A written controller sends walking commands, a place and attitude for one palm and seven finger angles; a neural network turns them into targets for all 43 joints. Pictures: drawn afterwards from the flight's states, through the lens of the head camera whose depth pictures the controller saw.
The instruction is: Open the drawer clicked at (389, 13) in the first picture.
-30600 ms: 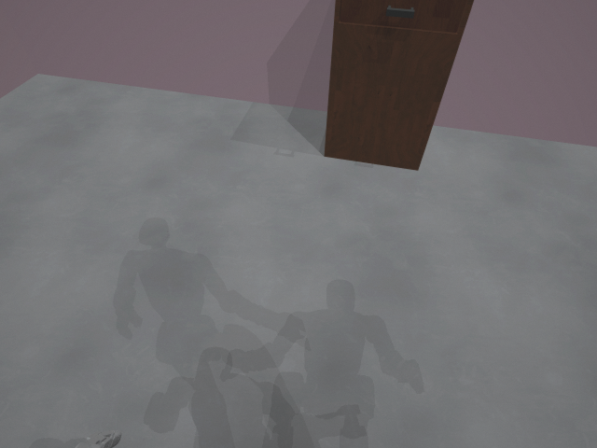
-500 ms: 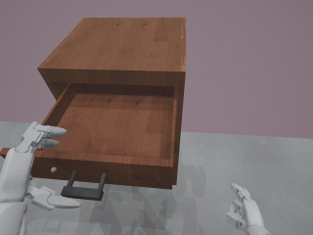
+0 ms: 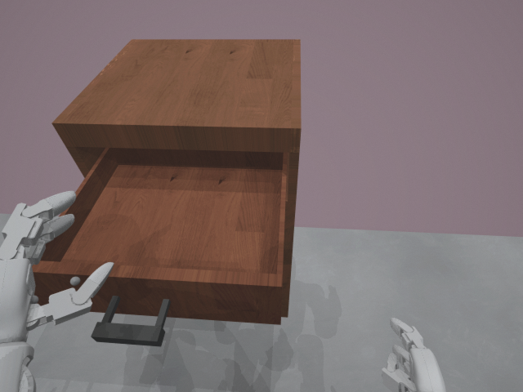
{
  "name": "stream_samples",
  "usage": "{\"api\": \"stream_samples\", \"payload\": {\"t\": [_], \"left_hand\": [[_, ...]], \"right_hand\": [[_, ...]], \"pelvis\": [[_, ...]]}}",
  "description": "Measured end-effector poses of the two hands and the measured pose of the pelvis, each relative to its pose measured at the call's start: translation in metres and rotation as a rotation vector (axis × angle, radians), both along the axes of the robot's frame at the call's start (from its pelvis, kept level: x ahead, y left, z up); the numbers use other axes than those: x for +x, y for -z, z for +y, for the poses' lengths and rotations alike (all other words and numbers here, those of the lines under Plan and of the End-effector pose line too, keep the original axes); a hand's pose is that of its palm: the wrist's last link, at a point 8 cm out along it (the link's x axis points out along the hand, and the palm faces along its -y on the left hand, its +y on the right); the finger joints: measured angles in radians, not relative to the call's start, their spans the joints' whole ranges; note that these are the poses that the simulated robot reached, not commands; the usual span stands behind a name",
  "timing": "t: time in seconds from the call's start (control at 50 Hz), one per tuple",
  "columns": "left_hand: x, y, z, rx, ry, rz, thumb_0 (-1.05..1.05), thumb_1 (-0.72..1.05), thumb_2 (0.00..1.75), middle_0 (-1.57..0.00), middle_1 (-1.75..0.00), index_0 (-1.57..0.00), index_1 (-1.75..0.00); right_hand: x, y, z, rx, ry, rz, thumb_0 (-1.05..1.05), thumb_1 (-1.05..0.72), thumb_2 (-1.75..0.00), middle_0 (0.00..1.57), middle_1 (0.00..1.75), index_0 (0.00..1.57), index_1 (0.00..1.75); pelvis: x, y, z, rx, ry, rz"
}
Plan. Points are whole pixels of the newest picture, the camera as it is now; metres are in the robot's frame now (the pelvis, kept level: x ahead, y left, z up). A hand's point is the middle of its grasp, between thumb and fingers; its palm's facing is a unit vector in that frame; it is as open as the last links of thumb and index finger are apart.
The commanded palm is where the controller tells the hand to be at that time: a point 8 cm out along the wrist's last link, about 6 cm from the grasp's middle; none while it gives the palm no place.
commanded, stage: draw the hand back to the body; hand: left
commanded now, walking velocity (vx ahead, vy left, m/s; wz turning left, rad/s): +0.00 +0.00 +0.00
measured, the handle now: (134, 319) +0.21 +0.24 -0.01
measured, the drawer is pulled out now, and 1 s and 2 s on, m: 0.30 0.30 0.30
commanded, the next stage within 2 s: step back with the hand held close in 0.36 s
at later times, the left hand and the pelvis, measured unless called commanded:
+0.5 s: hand (66, 288) +0.18 +0.24 +0.16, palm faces +0.42 -0.81 -0.42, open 7.5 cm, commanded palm +0.12 +0.28 +0.18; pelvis -0.01 +0.00 +0.00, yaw +0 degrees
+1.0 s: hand (32, 333) +0.13 +0.26 +0.15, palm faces +0.37 -0.79 -0.49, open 7.4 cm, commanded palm +0.07 +0.30 +0.18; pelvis -0.06 +0.02 -0.01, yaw +1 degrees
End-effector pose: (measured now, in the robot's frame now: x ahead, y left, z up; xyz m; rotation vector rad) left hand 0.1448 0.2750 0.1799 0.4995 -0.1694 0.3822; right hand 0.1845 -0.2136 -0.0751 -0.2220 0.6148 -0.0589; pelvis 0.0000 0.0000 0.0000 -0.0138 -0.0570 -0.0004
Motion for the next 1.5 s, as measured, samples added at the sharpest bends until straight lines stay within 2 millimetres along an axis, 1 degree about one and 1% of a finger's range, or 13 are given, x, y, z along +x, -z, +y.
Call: {"api": "stream_samples", "payload": {"t": [0.24, 0.4, 0.5, 0.6, 0.72, 0.8, 0.9, 1.06, 1.26, 1.32, 1.38, 1.44, 1.5], "left_hand": [[-0.006, 0.002, 0.004, -0.017, -0.023, -0.004, 0.01, 0.72, 0.83, -0.22, -0.41, -0.23, -0.41], [-0.009, 0.002, 0.005, -0.021, -0.025, -0.002, 0.02, 0.85, 0.88, -0.21, -0.33, -0.22, -0.32], [-0.010, 0.002, 0.006, -0.017, -0.024, -0.005, 0.02, 0.87, 0.89, -0.21, -0.31, -0.21, -0.31], [-0.009, -0.004, 0.010, 0.037, 0.000, -0.009, 0.02, 0.88, 0.90, -0.21, -0.31, -0.21, -0.30], [-0.013, 0.002, 0.009, 0.060, 0.058, 0.048, 0.02, 0.89, 0.90, -0.21, -0.31, -0.21, -0.30], [-0.022, 0.006, 0.015, 0.070, 0.066, 0.070, 0.02, 0.89, 0.90, -0.21, -0.31, -0.22, -0.30], [-0.038, 0.008, 0.021, 0.072, 0.051, 0.046, 0.02, 0.89, 0.90, -0.21, -0.31, -0.22, -0.30], [-0.063, 0.006, 0.017, 0.066, 0.039, -0.047, 0.02, 0.89, 0.90, -0.21, -0.31, -0.22, -0.30], [-0.076, 0.007, 0.022, 0.071, 0.051, -0.080, 0.02, 0.88, 0.90, -0.21, -0.31, -0.21, -0.30], [-0.082, 0.005, 0.021, 0.100, 0.046, -0.092, 0.02, 0.89, 0.90, -0.21, -0.31, -0.21, -0.30], [-0.088, 0.005, 0.016, 0.084, 0.051, -0.099, 0.02, 0.89, 0.90, -0.21, -0.31, -0.21, -0.30], [-0.094, 0.006, 0.013, 0.064, 0.078, -0.100, 0.02, 0.89, 0.90, -0.21, -0.31, -0.21, -0.30], [-0.103, 0.007, 0.017, 0.056, 0.096, -0.100, 0.02, 0.88, 0.90, -0.21, -0.31, -0.22, -0.30]], "right_hand": [[0.002, -0.002, 0.010, 0.010, -0.030, -0.012, 0.01, -0.90, -0.90, 0.20, 0.30, 0.20, 0.30], [-0.003, -0.001, 0.012, 0.012, -0.034, -0.007, 0.01, -0.90, -0.90, 0.20, 0.30, 0.20, 0.30], [-0.006, -0.001, 0.010, 0.011, -0.029, 0.000, 0.01, -0.90, -0.90, 0.20, 0.30, 0.20, 0.30], [-0.011, -0.001, 0.003, -0.002, 0.006, 0.026, 0.01, -0.90, -0.90, 0.20, 0.30, 0.20, 0.30], [-0.024, 0.000, -0.009, -0.028, 0.075, 0.050, 0.01, -0.90, -0.90, 0.20, 0.30, 0.20, 0.30], [-0.036, 0.000, -0.010, -0.038, 0.105, 0.061, 0.01, -0.90, -0.90, 0.20, 0.30, 0.20, 0.30], [-0.052, -0.001, -0.005, -0.044, 0.101, 0.060, 0.01, -0.91, -0.90, 0.20, 0.30, 0.20, 0.30], [-0.076, 0.003, 0.004, -0.035, 0.061, 0.041, 0.01, -0.90, -0.90, 0.20, 0.30, 0.20, 0.30], [-0.115, 0.004, 0.001, -0.072, 0.102, 0.069, 0.01, -0.90, -0.90, 0.20, 0.30, 0.20, 0.30], [-0.121, 0.007, -0.001, -0.069, 0.095, 0.062, 0.01, -0.90, -0.90, 0.20, 0.30, 0.20, 0.30], [-0.125, 0.010, -0.004, -0.062, 0.086, 0.067, 0.01, -0.90, -0.90, 0.20, 0.30, 0.20, 0.30], [-0.129, 0.011, -0.006, -0.055, 0.090, 0.071, 0.01, -0.90, -0.90, 0.20, 0.30, 0.20, 0.30], [-0.135, 0.008, -0.005, -0.067, 0.100, 0.082, 0.01, -0.90, -0.90, 0.20, 0.30, 0.20, 0.30]], "pelvis": [[-0.004, 0.000, 0.001, 0.001, -0.006, -0.007], [-0.006, 0.000, 0.001, 0.002, -0.007, -0.010], [-0.007, 0.000, 0.001, 0.000, -0.009, -0.004], [-0.013, 0.001, 0.005, -0.003, -0.013, 0.052], [-0.023, 0.002, 0.014, 0.006, -0.011, 0.088], [-0.032, 0.004, 0.018, 0.011, -0.010, 0.092], [-0.046, 0.008, 0.020, 0.018, -0.010, 0.090], [-0.068, 0.014, 0.016, 0.017, -0.010, 0.087], [-0.087, 0.015, 0.022, 0.000, -0.023, 0.093], [-0.088, 0.018, 0.017, 0.008, -0.025, 0.103], [-0.096, 0.019, 0.015, 0.002, -0.019, 0.100], [-0.105, 0.019, 0.017, -0.001, -0.023, 0.096], [-0.114, 0.018, 0.023, 0.005, -0.021, 0.090]]}}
